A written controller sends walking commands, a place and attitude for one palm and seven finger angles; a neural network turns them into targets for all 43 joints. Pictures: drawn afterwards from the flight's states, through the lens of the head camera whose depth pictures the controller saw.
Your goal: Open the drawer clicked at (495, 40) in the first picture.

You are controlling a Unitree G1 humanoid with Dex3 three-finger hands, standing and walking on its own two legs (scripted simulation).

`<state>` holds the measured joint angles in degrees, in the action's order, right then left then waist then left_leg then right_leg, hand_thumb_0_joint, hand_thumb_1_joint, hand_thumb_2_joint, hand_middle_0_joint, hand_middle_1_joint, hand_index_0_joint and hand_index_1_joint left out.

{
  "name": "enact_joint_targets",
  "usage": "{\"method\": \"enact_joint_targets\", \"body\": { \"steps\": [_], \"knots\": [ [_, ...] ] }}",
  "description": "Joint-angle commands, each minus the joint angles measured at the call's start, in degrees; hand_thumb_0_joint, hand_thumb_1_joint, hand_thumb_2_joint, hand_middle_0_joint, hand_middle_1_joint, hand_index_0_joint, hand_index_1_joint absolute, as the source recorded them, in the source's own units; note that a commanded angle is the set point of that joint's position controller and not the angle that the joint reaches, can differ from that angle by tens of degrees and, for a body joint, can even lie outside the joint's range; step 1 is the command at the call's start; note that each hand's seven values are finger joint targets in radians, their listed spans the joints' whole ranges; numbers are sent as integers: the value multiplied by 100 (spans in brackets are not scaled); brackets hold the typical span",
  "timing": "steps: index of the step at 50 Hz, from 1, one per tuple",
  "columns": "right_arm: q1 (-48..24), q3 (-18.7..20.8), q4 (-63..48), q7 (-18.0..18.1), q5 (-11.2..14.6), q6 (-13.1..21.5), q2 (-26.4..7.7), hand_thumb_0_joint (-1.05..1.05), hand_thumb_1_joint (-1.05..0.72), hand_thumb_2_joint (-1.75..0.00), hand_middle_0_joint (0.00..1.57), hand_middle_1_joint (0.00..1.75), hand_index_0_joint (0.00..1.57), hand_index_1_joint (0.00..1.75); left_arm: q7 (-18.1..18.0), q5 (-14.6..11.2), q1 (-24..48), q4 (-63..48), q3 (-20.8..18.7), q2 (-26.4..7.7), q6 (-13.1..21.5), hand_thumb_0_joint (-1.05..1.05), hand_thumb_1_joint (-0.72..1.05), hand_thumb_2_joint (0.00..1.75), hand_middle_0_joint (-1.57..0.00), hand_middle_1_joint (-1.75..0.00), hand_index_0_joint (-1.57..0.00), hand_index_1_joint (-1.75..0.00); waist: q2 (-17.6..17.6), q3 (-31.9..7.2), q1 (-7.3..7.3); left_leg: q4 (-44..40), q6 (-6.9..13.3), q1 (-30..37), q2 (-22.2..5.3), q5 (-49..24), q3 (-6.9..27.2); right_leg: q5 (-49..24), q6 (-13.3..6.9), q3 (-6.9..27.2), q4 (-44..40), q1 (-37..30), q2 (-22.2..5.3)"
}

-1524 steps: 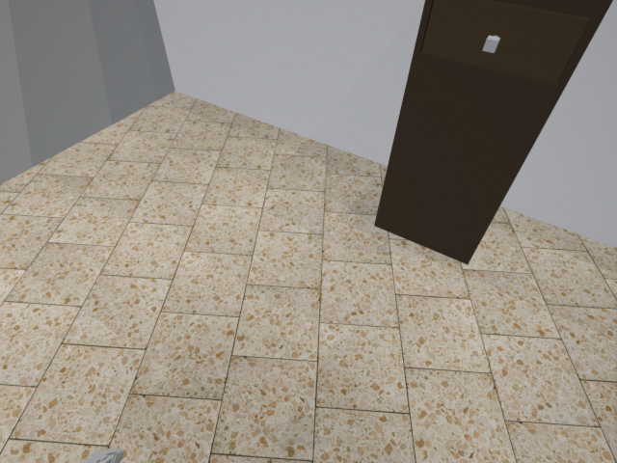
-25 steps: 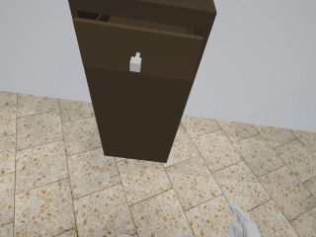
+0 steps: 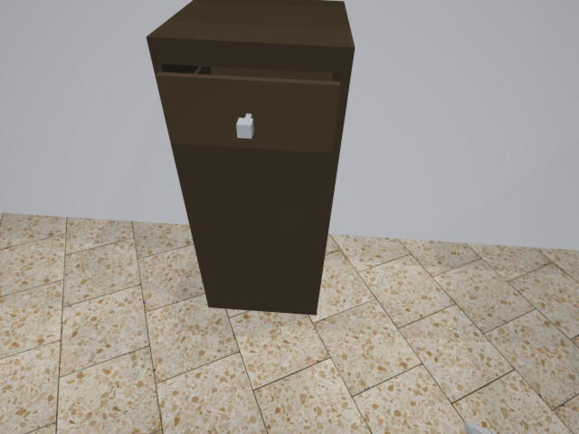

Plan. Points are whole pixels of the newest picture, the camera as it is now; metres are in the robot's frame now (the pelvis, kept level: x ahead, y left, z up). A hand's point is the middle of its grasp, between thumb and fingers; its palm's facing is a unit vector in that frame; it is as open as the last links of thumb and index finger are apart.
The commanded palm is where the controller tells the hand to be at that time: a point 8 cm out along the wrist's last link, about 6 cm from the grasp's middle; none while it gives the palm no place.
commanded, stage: stop stepping back and stand still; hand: left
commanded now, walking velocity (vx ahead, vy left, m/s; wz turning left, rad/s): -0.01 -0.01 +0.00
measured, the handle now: (246, 124) +0.70 +0.14 +0.11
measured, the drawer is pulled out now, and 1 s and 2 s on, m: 0.05 0.05 0.05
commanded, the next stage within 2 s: let the arm hang, fingers relaxed in 0.70 s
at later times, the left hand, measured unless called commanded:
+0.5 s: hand out of the picture +0.14 +0.27 +0.32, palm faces +0.65 -0.69 -0.33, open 7.4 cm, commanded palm +0.07 +0.29 +0.30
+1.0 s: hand out of the picture +0.14 +0.25 -0.03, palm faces +0.08 -0.89 -0.45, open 7.4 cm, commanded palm none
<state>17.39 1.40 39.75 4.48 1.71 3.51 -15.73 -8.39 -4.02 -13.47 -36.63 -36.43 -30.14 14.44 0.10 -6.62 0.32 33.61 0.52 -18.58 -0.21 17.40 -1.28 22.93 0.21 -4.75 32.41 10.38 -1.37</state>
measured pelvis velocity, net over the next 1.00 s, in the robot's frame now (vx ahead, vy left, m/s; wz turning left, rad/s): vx -0.06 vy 0.01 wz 0.02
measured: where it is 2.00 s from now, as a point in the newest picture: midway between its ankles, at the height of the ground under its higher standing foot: outside the picture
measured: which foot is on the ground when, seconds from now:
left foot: down 0.00-1.00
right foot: down 0.00-1.00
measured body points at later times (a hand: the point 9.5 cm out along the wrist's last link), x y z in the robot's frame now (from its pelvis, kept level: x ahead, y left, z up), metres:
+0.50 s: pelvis -0.06 +0.01 +0.01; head -0.08 -0.01 +0.46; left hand +0.10 +0.30 +0.34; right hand +0.12 -0.21 -0.08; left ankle +0.01 +0.11 -0.73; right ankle -0.07 -0.11 -0.73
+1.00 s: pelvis -0.06 +0.01 -0.01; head -0.09 -0.03 +0.44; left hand +0.13 +0.30 +0.00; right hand +0.09 -0.25 -0.13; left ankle +0.01 +0.11 -0.73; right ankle -0.08 -0.10 -0.73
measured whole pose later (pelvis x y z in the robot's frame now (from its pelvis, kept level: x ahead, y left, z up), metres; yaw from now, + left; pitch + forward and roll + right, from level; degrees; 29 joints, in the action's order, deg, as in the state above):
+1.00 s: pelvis -0.06 +0.01 -0.01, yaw +1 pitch -1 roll -1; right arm 6.7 1.4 48.8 -0.2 0.0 3.1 -18.0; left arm 0.1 2.2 -12.9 22.3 -5.6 -17.3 -3.5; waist -7.3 -3.1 -2.3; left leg 37.0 1.9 -24.5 1.6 12.0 0.2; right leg 22.2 -0.8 -3.4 38.6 15.9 -0.2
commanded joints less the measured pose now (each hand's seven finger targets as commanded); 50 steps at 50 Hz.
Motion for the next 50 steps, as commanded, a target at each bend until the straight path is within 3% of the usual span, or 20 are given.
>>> {"method": "enact_joint_targets", "body": {
  "steps": [1, 4, 7, 9, 11, 13, 15, 20, 25, 28, 31, 33, 35, 39, 40, 41, 42, 46, 49, 50],
  "knots": [
    [-940, 62, -1205, -2, 2, 378, -516, 0, -90, -90, 20, 30, 20, 30, -12, 86, 1107, -338, 3, -1001, -2, 0, 90, 90, -20, -30, -20, -30, -786, 265, -177, -926, 439, 115, -814, -1475, 1093, -1399, -14, 218, -129, 354, -59],
    [-1144, 76, -1350, -128, 12, 469, -452, 0, -90, -90, 20, 30, 20, 30, 6, 48, 313, -978, 263, -563, 26, 0, 90, 90, -20, -30, -20, -30, -356, 177, -148, -838, 257, -185, -569, -1029, 791, -1373, -89, 436, -721, -76, -155],
    [-1243, 72, -1431, -220, -55, 489, -341, 0, -90, -90, 20, 30, 20, 30, -47, 17, -419, -2138, -115, -902, 199, 0, 90, 90, -20, -30, -20, -30, -3, -101, -144, -323, 86, -169, -243, -879, 385, -1196, -354, 883, -1206, -141, -697],
    [-1221, 57, -1469, -229, -91, 492, -278, 0, -90, -90, 20, 30, 20, 30, -112, -4, -712, -2629, -437, -1114, 313, 0, 90, 90, -20, -30, -20, -30, -216, -164, -133, -357, 8, -7, -169, -910, 314, -1061, -459, 951, -1254, -30, -793],
    [-1227, 32, -1480, -178, -121, 485, -252, 0, -90, -90, 20, 30, 20, 30, -178, -3, -847, -2726, -869, -1459, 393, 0, 90, 90, -20, -30, -20, -30, -859, -157, -100, -665, 3, 318, -321, -1118, 452, -1016, -336, 755, -1080, 224, -506],
    [-1145, -13, -1426, -136, -124, 496, -201, 0, -90, -90, 20, 30, 20, 30, -197, -32, -709, -2311, -800, -1238, 426, 0, 90, 90, -20, -30, -20, -30, -1260, -98, -102, -1181, 64, 262, -627, -1088, 824, -875, -142, 364, -742, 146, -37],
    [-1025, -11, -1312, -92, -89, 509, -233, 0, -90, -90, 20, 30, 20, 30, -208, -37, -247, -1539, -743, -1125, 349, 0, 90, 90, -20, -30, -20, -30, -1358, 70, -133, -1530, 105, 64, -809, -519, 936, -677, -59, 204, -617, 49, 153],
    [-981, 7, -1192, -64, 36, 469, -333, 0, -90, -90, 20, 30, 20, 30, -93, -4, 461, 341, -305, -908, 53, 0, 90, 90, -20, -30, -20, -30, -316, 568, -214, -1312, 83, -13, -581, 460, 644, -221, -70, 465, -1458, 353, -63],
    [-1179, 30, -1203, -130, 25, 426, -349, 0, -90, -90, 20, 30, 20, 30, 47, 12, 284, -291, 456, -411, -76, 0, 90, 90, -20, -30, -20, -30, 460, 595, -211, -105, -9, 722, -207, -44, 309, 648, -311, 867, -2184, 1355, -684],
    [-1321, -17, -1357, -137, -48, 430, -300, 0, -90, -90, 20, 30, 20, 30, 39, 31, 53, -1539, 368, -585, -54, 0, 90, 90, -20, -30, -20, -30, 167, 413, -168, -465, 6, 569, -175, -229, 331, 409, -297, 638, -1853, 997, -616],
    [-1447, -15, -1489, -71, -119, 485, -314, 0, -90, -90, 20, 30, 20, 30, -48, 32, -173, -2624, -334, -1239, 137, 0, 90, 90, -20, -30, -20, -30, -847, 322, -69, -1406, 43, 291, -399, 284, 872, 320, -97, 326, -1161, 613, -112],
    [-1363, -58, -1529, -49, -175, 566, -200, 0, -90, -90, 20, 30, 20, 30, -124, 74, -442, -2816, -454, -1108, 292, 0, 90, 90, -20, -30, -20, -30, -1754, 131, 20, -2263, 117, -104, -705, 1043, 1468, -35, -22, 105, -287, 75, 286],
    [-1192, -51, -1441, -31, -201, 657, -143, 0, -90, -90, 20, 30, 20, 30, -187, 104, -483, -2624, -616, -1132, 372, 0, 90, 90, -20, -30, -20, -30, -1942, 65, 41, -2296, 139, -266, -855, 775, 1454, -380, -6, 75, -10, -171, 314],
    [-958, 17, -1172, -53, -104, 677, -203, 0, -90, -90, 20, 30, 20, 30, -184, 5, -532, -1212, -777, -1159, 343, 0, 90, 90, -20, -30, -20, -30, -822, -271, -101, -1223, 58, 333, -637, -1256, 770, -1370, -68, 393, -953, -305, 33],
    [-1225, 276, -50, -352, 226, 1095, -1456, 0, -90, -90, 20, 30, 20, 30, 751, 352, -1561, 3649, 2898, 881, -613, 0, 90, 90, -20, -30, -20, -30, -694, 149, -366, 330, 85, 234, -506, -2760, 783, -2785, -159, 542, -141, 601, -624],
    [-901, 433, 254, -373, 46, 775, -1028, 0, -90, -90, 20, 30, 20, 30, 832, 554, -1518, 3944, 2883, 940, -1200, 0, 90, 90, -20, -30, -20, -30, -250, -579, -253, 366, -106, 815, -620, -3855, 689, -3497, -235, 970, -378, 465, -735],
    [-854, 453, 242, -373, 24, 681, -1055, 0, -90, -90, 20, 30, 20, 30, 834, 557, -1371, 3893, 2871, 961, -1364, 0, 90, 90, -20, -30, -20, -30, 27, -538, -226, 386, -78, 854, -608, -4054, 725, -3393, -304, 835, -309, 517, -659],
    [-886, 261, 445, -426, -106, 153, -1064, 0, -90, -90, 20, 30, 20, 30, 851, 669, -365, 4749, 2941, 632, -1414, 0, 90, 90, -20, -30, -20, -30, 1529, 74, -134, 217, 225, 197, -551, -2511, 933, -1256, -388, 524, -233, 1043, -469],
    [-993, 145, 443, -413, -275, -115, -899, 0, -90, -90, 20, 30, 20, 30, 848, 661, 36, 5778, 2995, 496, -1538, 0, 90, 90, -20, -30, -20, -30, 1975, 927, -147, 474, 213, -127, -142, -873, 691, 89, -594, 971, -1011, 1514, -789],
    [-920, 139, 516, -414, -327, -204, -826, 0, -90, -90, 20, 30, 20, 30, 823, 644, 153, 6128, 3049, 528, -1569, 0, 90, 90, -20, -30, -20, -30, 1830, 1027, -189, 719, 147, -14, -27, -459, 477, 315, -745, 1101, -1167, 1674, -960]
  ]
}}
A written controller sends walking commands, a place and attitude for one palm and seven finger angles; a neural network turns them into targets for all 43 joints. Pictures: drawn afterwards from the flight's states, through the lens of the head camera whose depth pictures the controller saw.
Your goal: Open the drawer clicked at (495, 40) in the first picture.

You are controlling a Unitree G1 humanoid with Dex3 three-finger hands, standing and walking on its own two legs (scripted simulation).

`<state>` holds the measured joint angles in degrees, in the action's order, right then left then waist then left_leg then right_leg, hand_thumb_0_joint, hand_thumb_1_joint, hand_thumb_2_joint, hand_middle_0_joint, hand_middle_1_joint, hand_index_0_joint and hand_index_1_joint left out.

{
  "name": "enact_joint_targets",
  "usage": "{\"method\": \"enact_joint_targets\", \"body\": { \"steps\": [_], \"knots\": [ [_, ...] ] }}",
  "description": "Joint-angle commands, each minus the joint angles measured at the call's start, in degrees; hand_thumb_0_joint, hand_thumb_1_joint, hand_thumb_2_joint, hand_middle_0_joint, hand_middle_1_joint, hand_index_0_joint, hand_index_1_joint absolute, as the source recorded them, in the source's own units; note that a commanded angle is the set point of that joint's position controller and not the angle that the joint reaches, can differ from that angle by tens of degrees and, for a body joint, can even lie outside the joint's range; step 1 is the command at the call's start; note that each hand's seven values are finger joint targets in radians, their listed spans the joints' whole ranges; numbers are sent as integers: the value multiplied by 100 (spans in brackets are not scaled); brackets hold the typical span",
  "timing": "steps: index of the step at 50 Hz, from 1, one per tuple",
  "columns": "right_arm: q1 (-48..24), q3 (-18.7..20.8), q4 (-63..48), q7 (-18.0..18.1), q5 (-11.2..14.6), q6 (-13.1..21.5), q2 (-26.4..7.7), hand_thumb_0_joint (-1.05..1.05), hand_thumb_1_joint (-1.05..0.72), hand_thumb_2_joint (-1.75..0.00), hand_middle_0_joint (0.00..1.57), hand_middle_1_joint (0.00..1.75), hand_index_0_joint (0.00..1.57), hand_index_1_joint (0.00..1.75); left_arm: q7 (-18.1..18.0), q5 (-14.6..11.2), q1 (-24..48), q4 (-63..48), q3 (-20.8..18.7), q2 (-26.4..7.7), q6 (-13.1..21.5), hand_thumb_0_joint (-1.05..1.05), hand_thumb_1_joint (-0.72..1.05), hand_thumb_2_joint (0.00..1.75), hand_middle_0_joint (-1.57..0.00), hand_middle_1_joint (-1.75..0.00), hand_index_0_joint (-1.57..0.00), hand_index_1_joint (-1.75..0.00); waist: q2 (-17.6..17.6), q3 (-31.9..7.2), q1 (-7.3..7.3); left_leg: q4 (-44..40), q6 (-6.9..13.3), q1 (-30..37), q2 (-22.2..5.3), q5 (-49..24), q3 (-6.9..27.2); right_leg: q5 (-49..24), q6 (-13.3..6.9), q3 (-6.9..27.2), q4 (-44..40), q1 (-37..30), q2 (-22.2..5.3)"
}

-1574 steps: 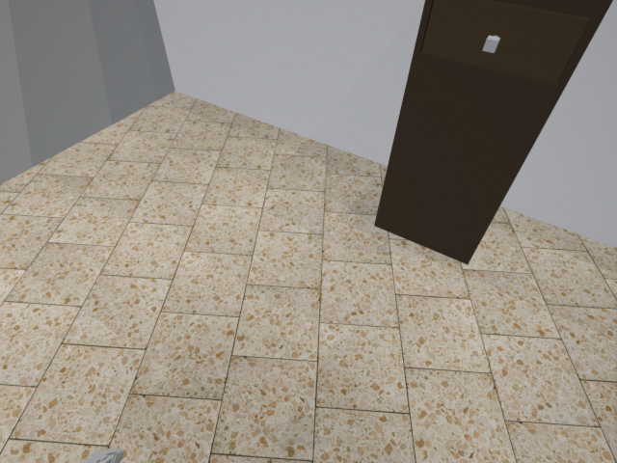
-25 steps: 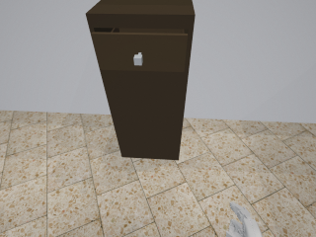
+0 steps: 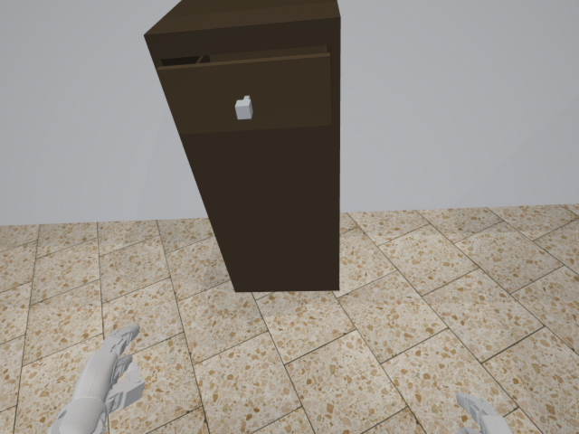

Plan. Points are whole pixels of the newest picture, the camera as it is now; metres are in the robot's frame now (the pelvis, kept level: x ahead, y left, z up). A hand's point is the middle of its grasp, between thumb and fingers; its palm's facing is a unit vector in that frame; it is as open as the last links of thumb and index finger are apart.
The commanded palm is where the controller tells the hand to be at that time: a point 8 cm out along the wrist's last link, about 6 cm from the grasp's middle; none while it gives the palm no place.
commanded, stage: let the arm hang, fingers relaxed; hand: left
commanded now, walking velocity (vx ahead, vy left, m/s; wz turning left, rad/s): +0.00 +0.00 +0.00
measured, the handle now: (245, 105) +0.77 +0.11 +0.12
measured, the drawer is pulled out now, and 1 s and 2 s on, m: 0.05 0.05 0.05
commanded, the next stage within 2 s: look to check the result in 0.90 s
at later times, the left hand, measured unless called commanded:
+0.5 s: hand out of the picture -0.09 +0.18 -0.14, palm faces +0.08 -0.95 -0.30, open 7.3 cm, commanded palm none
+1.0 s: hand out of the picture +0.05 +0.15 -0.15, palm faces +0.07 -0.97 -0.22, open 7.3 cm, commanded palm none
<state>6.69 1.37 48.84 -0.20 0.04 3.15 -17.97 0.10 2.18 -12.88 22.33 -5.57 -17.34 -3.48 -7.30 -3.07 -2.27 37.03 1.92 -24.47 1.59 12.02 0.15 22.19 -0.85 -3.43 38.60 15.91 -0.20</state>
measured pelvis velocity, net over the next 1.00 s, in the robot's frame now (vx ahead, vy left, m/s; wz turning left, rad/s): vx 0.05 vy -0.03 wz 0.03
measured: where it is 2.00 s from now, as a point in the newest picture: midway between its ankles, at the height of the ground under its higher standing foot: outside the picture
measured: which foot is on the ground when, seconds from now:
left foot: down 0.00-1.00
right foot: down 0.00-1.00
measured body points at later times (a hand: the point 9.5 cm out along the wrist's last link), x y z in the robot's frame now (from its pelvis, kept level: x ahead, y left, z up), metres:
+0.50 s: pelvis +0.01 -0.02 +0.01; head +0.02 -0.05 +0.46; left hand -0.09 +0.23 -0.12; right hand +0.01 -0.25 -0.16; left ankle +0.08 +0.10 -0.72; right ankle -0.02 -0.11 -0.72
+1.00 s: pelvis +0.05 -0.03 +0.02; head +0.07 -0.04 +0.47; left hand +0.05 +0.20 -0.14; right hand +0.05 -0.25 -0.15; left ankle +0.08 +0.10 -0.72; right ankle -0.02 -0.11 -0.72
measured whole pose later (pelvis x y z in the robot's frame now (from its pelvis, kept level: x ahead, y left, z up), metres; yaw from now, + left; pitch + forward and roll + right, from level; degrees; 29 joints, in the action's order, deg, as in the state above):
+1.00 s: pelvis +0.05 -0.03 +0.02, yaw +1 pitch -2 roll +1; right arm 15.4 0.4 64.6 2.2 -0.9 -0.7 -7.9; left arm -2.1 0.2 -15.5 63.3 -1.8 -8.5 -0.1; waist -0.4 3.8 -0.9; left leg 25.5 -0.8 -12.8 -0.3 10.6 -0.2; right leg 19.4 -3.1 -4.1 23.9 2.6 1.6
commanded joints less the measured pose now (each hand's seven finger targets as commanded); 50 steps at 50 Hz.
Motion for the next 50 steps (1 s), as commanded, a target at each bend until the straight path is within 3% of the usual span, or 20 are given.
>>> {"method": "enact_joint_targets", "body": {
  "steps": [1, 3, 4, 5, 6, 7, 8, 10, 11, 14, 18, 20, 25, 29, 31, 37, 40, 46, 50],
  "knots": [
    [279, 116, -350, 58, -193, -265, -469, 0, -90, -90, 20, 30, 20, 30, -71, 12, 185, 542, 56, -681, 167, 0, 90, 90, -20, -30, -20, -30, 2250, 736, 33, 521, -57, 690, -165, 400, 171, 624, -717, 999, -1876, 1238, -1159],
    [560, 44, -186, 46, -225, -380, -187, 0, -90, -90, 20, 30, 20, 30, -106, -16, 181, 1106, 167, -531, 122, 0, 90, 90, -20, -30, -20, -30, 1145, 853, -59, 215, -90, 994, -232, 420, 114, 1012, -686, 1050, -1870, 1373, -1167],
    [692, 11, -106, 39, -220, -390, -125, 0, -90, -90, 20, 30, 20, 30, -103, -38, 94, 1381, 196, -518, 131, 0, 90, 90, -20, -30, -20, -30, 575, 876, -77, -176, -58, 1064, -330, 180, 286, 1037, -571, 956, -1677, 1321, -1014],
    [760, -22, -28, 44, -218, -382, -139, 0, -90, -90, 20, 30, 20, 30, -101, -73, -85, 1683, 225, -410, 146, 0, 90, 90, -20, -30, -20, -30, -180, 919, -49, -691, 15, 964, -502, 174, 729, 987, -433, 787, -1336, 1209, -724],
    [776, -30, 14, 62, -208, -373, -231, 0, -90, -90, 20, 30, 20, 30, -96, -111, -398, 1976, 238, -381, 151, 0, 90, 90, -20, -30, -20, -30, -993, 843, 81, -1363, 131, 568, -710, 546, 1338, 770, -274, 546, -991, 690, -348],
    [804, -26, 65, 105, -218, -367, -276, 0, -90, -90, 20, 30, 20, 30, -80, -159, -741, 2284, 212, -283, 166, 0, 90, 90, -20, -30, -20, -30, -1551, 571, 178, -2006, 258, 220, -967, 1221, 1848, 433, -180, 278, -626, 28, -145],
    [773, 12, 107, 160, -225, -378, -301, 0, -90, -90, 20, 30, 20, 30, -75, -155, -1013, 2559, 140, -133, 178, 0, 90, 90, -20, -30, -20, -30, -1856, 426, 303, -2391, 336, -28, -1050, 1814, 2052, 276, -171, 230, -405, -376, -21],
    [835, 39, 242, 218, -173, -377, -277, 0, -90, -90, 20, 30, 20, 30, -39, -153, -1330, 3030, 185, -76, 202, 0, 90, 90, -20, -30, -20, -30, -1601, 92, 404, -2556, 336, 52, -989, 2180, 1922, 84, -201, 317, -476, -726, -13],
    [911, 62, 277, 238, -150, -372, -278, 0, -90, -90, 20, 30, 20, 30, -29, -133, -1348, 3170, 186, -52, 232, 0, 90, 90, -20, -30, -20, -30, -1004, 21, 400, -2446, 302, 272, -969, 1822, 1831, -56, -216, 327, -774, -761, -29],
    [1162, 65, 549, 249, -90, -357, -143, 0, -90, -90, 20, 30, 20, 30, -53, -159, -1458, 3564, 246, -3, 309, 0, 90, 90, -20, -30, -20, -30, -253, -91, 323, -2043, 165, 685, -770, 965, 1275, -389, -270, 506, -1484, -898, -266],
    [1367, 103, 860, 217, -59, -429, 21, 0, -90, -90, 20, 30, 20, 30, -117, -156, -1129, 3817, 289, -100, 396, 0, 90, 90, -20, -30, -20, -30, 1212, 723, 91, -999, -19, 1297, -363, 131, 553, 422, -528, 1016, -2544, 246, -835],
    [1516, 104, 1027, 205, -79, -485, 116, 0, -90, -90, 20, 30, 20, 30, -169, -149, -888, 3849, 301, -61, 387, 0, 90, 90, -20, -30, -20, -30, 1485, 1090, -1, -532, -51, 1431, -321, 55, 379, 794, -647, 1133, -2857, 762, -1039],
    [1591, 41, 1294, 193, -114, -482, 297, 0, -90, -90, 20, 30, 20, 30, -220, -140, -860, 4011, 337, 77, 373, 0, 90, 90, -20, -30, -20, -30, 1359, 1337, -34, -689, -48, 1460, -491, -32, 251, 739, -610, 941, -2674, 874, -999],
    [1485, -53, 1391, 206, -120, -430, 459, 0, -90, -90, 20, 30, 20, 30, -230, -173, -1021, 4125, 363, 203, 342, 0, 90, 90, -20, -30, -20, -30, 788, 1453, 91, -1333, -18, 1283, -646, -422, 475, -39, -361, 611, -2149, 446, -611],
    [1335, -71, 1377, 232, -99, -385, 446, 0, -90, -90, 20, 30, 20, 30, -237, -177, -1174, 4172, 365, 256, 338, 0, 90, 90, -20, -30, -20, -30, 599, 1341, 231, -1527, 30, 1088, -718, -602, 589, -619, -270, 507, -1943, -22, -507],
    [1230, -70, 1397, 258, -101, -311, 503, 0, -90, -90, 20, 30, 20, 30, -262, -186, -996, 4081, 314, 298, 384, 0, 90, 90, -20, -30, -20, -30, 669, 754, 242, -1405, -22, 1249, -660, -1345, 439, -1805, -223, 466, -1825, -763, -629],
    [1180, -59, 1391, 273, -108, -312, 522, 0, -90, -90, 20, 30, 20, 30, -266, -196, -920, 4059, 288, 278, 395, 0, 90, 90, -20, -30, -20, -30, 401, 597, 241, -1356, -51, 1356, -651, -1455, 371, -2094, -235, 514, -1851, -892, -661],
    [1150, -33, 1375, 290, -84, -329, 481, 0, -90, -90, 20, 30, 20, 30, -274, -191, -826, 4015, 269, 282, 395, 0, 90, 90, -20, -30, -20, -30, 717, 589, 219, -1287, -47, 1489, -667, -1599, 327, -2453, -217, 452, -1914, -945, -654],
    [1167, -39, 1403, 293, -90, -344, 451, 0, -90, -90, 20, 30, 20, 30, -273, -199, -789, 4034, 284, 281, 384, 0, 90, 90, -20, -30, -20, -30, 680, 638, 184, -1337, -48, 1550, -675, -1516, 349, -2251, -221, 466, -1972, -922, -651]
  ]
}}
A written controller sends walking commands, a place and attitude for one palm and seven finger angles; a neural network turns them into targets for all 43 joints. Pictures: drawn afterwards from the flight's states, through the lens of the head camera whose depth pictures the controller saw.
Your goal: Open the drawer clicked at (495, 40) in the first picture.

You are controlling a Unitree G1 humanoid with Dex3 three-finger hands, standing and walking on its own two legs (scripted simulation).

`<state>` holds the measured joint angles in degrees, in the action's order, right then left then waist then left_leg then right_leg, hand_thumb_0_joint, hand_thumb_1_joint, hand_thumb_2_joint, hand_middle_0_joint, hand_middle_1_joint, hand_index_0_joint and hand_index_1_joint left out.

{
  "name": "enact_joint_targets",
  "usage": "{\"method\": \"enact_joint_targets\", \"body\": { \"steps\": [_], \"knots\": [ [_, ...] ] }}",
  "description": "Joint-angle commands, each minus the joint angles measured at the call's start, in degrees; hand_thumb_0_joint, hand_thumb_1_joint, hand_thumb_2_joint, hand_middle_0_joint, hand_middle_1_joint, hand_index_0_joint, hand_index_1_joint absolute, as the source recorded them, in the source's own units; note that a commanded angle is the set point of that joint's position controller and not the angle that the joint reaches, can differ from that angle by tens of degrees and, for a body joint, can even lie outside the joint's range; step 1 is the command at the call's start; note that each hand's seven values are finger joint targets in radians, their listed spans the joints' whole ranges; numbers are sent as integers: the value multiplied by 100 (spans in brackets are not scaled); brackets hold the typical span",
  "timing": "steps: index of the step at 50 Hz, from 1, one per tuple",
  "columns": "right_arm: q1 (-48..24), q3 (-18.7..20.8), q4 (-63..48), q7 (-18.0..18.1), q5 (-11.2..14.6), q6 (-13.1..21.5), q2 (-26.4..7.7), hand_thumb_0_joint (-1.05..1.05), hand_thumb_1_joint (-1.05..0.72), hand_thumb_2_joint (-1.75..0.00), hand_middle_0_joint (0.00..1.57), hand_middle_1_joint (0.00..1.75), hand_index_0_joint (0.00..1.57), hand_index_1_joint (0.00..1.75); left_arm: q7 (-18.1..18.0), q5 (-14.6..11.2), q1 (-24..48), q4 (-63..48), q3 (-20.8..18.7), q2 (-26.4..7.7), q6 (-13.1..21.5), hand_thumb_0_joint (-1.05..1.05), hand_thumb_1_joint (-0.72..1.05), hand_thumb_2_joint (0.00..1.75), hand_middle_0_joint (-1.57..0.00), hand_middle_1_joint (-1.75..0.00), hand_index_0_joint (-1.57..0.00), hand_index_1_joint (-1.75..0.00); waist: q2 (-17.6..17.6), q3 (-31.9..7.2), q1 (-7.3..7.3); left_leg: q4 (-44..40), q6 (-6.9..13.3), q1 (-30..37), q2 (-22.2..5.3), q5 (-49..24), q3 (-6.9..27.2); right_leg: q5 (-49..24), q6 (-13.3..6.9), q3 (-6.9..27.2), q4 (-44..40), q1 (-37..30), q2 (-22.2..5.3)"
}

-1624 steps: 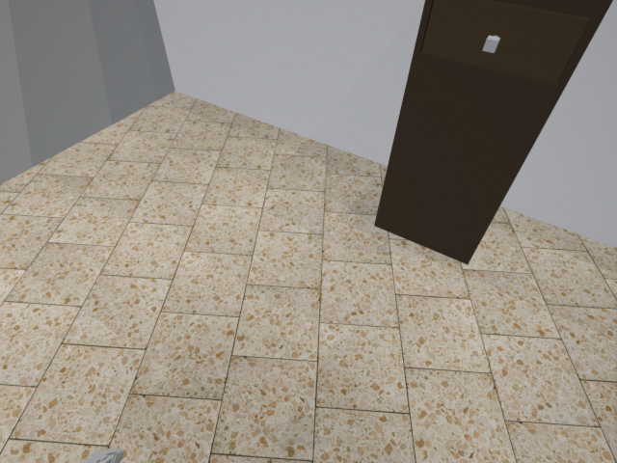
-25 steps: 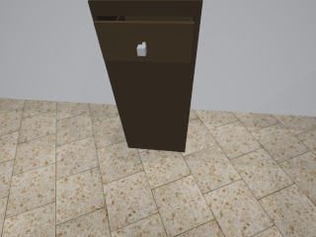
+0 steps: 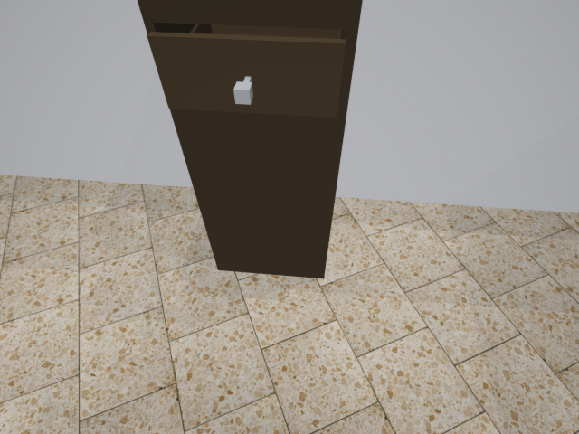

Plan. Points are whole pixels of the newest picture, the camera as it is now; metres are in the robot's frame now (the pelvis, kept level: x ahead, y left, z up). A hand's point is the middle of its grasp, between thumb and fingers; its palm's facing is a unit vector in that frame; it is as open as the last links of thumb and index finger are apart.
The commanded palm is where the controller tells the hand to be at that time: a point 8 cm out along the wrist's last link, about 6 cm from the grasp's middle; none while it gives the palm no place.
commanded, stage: look to check the result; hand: left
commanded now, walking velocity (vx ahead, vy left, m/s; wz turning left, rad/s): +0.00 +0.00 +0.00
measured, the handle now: (245, 88) +0.72 +0.12 +0.10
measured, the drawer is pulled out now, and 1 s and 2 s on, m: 0.05 0.05 0.05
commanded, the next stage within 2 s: take the last steps up to it in 0.46 s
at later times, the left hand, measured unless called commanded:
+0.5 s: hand out of the picture -0.02 +0.16 -0.17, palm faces +0.05 -0.98 -0.19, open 7.4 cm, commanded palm none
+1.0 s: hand out of the picture +0.02 +0.17 -0.19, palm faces +0.01 -0.99 -0.15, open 7.4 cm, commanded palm none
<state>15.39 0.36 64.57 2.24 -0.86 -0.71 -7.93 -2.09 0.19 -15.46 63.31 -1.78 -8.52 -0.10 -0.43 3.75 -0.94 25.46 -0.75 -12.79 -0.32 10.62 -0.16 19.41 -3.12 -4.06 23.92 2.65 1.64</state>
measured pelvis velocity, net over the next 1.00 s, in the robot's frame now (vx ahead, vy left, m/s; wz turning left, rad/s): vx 0.06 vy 0.01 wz -0.04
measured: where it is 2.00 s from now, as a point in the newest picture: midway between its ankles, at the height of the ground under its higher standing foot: outside the picture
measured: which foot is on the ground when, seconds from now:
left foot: down 0.00-1.00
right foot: down 0.00-0.92, up 0.94-1.00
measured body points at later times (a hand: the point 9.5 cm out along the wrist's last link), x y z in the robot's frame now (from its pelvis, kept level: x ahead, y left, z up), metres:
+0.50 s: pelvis +0.00 -0.01 +0.00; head +0.02 -0.01 +0.45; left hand -0.02 +0.21 -0.16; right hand +0.01 -0.23 -0.16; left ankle +0.03 +0.13 -0.74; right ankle -0.07 -0.08 -0.74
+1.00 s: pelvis +0.06 +0.01 -0.01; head +0.09 +0.02 +0.44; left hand +0.03 +0.23 -0.17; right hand +0.02 -0.21 -0.16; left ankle +0.04 +0.12 -0.74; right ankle -0.03 -0.08 -0.68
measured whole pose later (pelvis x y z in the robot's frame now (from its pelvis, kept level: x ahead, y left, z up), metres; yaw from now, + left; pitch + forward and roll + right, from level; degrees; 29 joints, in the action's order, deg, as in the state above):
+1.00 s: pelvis +0.06 +0.01 -0.01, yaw -2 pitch -2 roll +0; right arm 20.1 1.5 63.2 2.5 -2.2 2.8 -6.9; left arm -0.2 0.6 -19.9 65.6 -3.4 -8.4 -1.2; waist 2.2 4.6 -1.6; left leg 32.5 0.2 -10.7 -2.8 19.9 -7.1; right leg 27.6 -3.4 -2.2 59.2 16.5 1.0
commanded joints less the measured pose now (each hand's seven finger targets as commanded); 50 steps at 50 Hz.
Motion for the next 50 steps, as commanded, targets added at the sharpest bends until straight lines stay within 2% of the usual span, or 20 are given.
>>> {"method": "enact_joint_targets", "body": {
  "steps": [1, 5, 7, 24, 29, 31, 33, 36, 37, 39, 41, 42, 43, 44, 45, 46, 47, 48, 49, 50],
  "knots": [
    [280, 70, -182, 49, 8, 30, -545, 0, -90, -90, 20, 30, 20, 30, -61, 9, -558, -66, -94, -585, 50, 0, 90, 90, -20, -30, -20, -30, 96, -9, 56, -145, 224, 392, -486, -1356, 365, -1985, 16, 521, -528, 449, -810],
    [265, 63, -150, 53, 6, 30, -559, 0, -90, -90, 20, 30, 20, 30, -64, 2, -591, -45, -82, -573, 50, 0, 90, 90, -20, -30, -20, -30, 52, -17, 41, -160, 229, 456, -479, -1365, 362, -2041, 21, 548, -551, 423, -831],
    [242, 65, -150, 49, 9, 11, -529, 0, -90, -90, 20, 30, 20, 30, -71, 9, -613, -28, -75, -556, 50, 0, 90, 90, -20, -30, -20, -30, 187, 29, 30, -153, 219, 450, -476, -1273, 341, -2042, 32, 539, -578, 463, -830],
    [188, 48, -115, 59, 6, 5, -569, 0, -90, -90, 20, 30, 20, 30, -63, 4, -683, 42, -41, -535, 58, 0, 90, 90, -20, -30, -20, -30, -56, 184, 39, -241, 199, 482, -509, -1100, 314, -1759, 37, 623, -711, 557, -796],
    [220, 52, -108, 54, -2, 1, -548, 0, -90, -90, 20, 30, 20, 30, -64, 4, -684, 37, -36, -519, 60, 0, 90, 90, -20, -30, -20, -30, 76, 220, 47, -234, 194, 443, -495, -1018, 314, -1723, 46, 623, -744, 571, -809],
    [307, 55, -52, 44, -11, -13, -485, 0, -90, -90, 20, 30, 20, 30, -56, 10, -733, 83, -51, -477, 62, 0, 90, 90, -20, -30, -20, -30, 199, 144, 37, -147, 186, 458, -475, -607, 242, -1121, 46, 626, -831, 557, -780],
    [338, 87, -33, 12, -59, -32, -506, 0, -90, -90, 20, 30, 20, 30, -20, 26, -750, 93, -83, -538, 28, 0, 90, 90, -20, -30, -20, -30, 201, 383, 50, 63, 174, 126, -375, 194, 107, 118, -104, 814, -953, 643, -823],
    [217, 132, -154, -53, -91, -31, -429, 0, -90, -90, 20, 30, 20, 30, 22, 71, -875, 94, -172, -654, 8, 0, 90, 90, -20, -30, -20, -30, 660, 754, 147, 836, 120, -720, -232, 934, -236, 1176, -487, 1414, -1279, 569, -1183],
    [129, 157, -210, -66, -96, -25, -442, 0, -90, -90, 20, 30, 20, 30, 36, 89, -868, 70, -185, -673, 11, 0, 90, 90, -20, -30, -20, -30, 687, 970, 167, 1194, 109, -1003, -258, 1228, -271, 1237, -669, 1587, -1344, 622, -1357],
    [1, 187, -334, -80, -84, 21, -438, 0, -90, -90, 20, 30, 20, 30, 57, 123, -844, 31, -219, -681, 51, 0, 90, 90, -20, -30, -20, -30, 579, 1137, 148, 1581, 98, -1272, -349, 1497, -282, 654, -928, 1718, -1297, 639, -1549],
    [70, 179, -377, -75, -68, 64, -341, 0, -90, -90, 20, 30, 20, 30, 69, 119, -872, 29, -249, -666, 87, 0, 90, 90, -20, -30, -20, -30, 438, 1050, 91, 1327, 107, -1073, -402, 1442, -394, -314, -946, 1544, -973, 569, -1533],
    [281, 172, -331, -62, -68, 95, -313, 0, -90, -90, 20, 30, 20, 30, 83, 104, -817, 26, -260, -676, 102, 0, 90, 90, -20, -30, -20, -30, 436, 926, -15, 903, 128, -743, -391, 1264, -463, -944, -877, 1344, -643, 570, -1439],
    [755, 183, -178, -34, -78, 134, -368, 0, -90, -90, 20, 30, 20, 30, 100, 71, -717, 9, -256, -653, 114, 0, 90, 90, -20, -30, -20, -30, 159, 719, -229, 389, 210, 58, -352, 613, -456, -1495, -679, 1013, -4, 905, -1191],
    [1381, 231, 31, 2, -130, 197, -619, 0, -90, -90, 20, 30, 20, 30, 132, 21, -698, -58, -248, -474, 136, 0, 90, 90, -20, -30, -20, -30, -631, 434, -412, -56, 537, 955, -778, -241, 316, -1838, -353, 455, 1219, 1501, -609],
    [2080, 321, 205, 53, -188, 267, -1029, 0, -90, -90, 20, 30, 20, 30, 143, -21, -597, -210, -208, -304, 179, 0, 90, 90, -20, -30, -20, -30, -1802, -7, -557, -499, 1196, 1865, -1896, -1387, 2020, -428, -40, -119, 2855, 2535, 4],
    [2278, 292, 270, 96, -156, 261, -1032, 0, -90, -90, 20, 30, 20, 30, 134, 4, -64, -424, -184, -427, 212, 0, 90, 90, -20, -30, -20, -30, -1687, 82, -634, -921, 1571, 1749, -2420, -1962, 2393, 1334, -88, 187, 3946, 3017, 23],
    [2160, 250, 245, 120, -163, 270, -925, 0, -90, -90, 20, 30, 20, 30, 125, 42, 98, -460, -228, -445, 167, 0, 90, 90, -20, -30, -20, -30, -1184, 316, -531, -941, 1588, 1458, -2492, -2103, 2219, 1232, -109, 556, 4382, 3219, -271],
    [1853, 225, 126, 127, -131, 301, -758, 0, -90, -90, 20, 30, 20, 30, 150, 44, 142, -465, -236, -411, 142, 0, 90, 90, -20, -30, -20, -30, -467, 498, -381, -1025, 1463, 948, -2403, -1889, 1835, 898, -60, 638, 4395, 3162, -449],
    [1524, 211, 19, 116, -131, 336, -737, 0, -90, -90, 20, 30, 20, 30, 189, 64, 60, -458, -229, -250, 111, 0, 90, 90, -20, -30, -20, -30, -316, 529, -201, -1151, 1276, 706, -2185, -1616, 1420, 627, 9, 612, 4275, 3088, -555],
    [1295, 204, -45, 109, -122, 372, -727, 0, -90, -90, 20, 30, 20, 30, 229, 75, -46, -445, -223, -171, 68, 0, 90, 90, -20, -30, -20, -30, -379, 467, -70, -1242, 1100, 627, -1948, -1493, 981, 321, 75, 534, 4100, 3007, -571]
  ]
}}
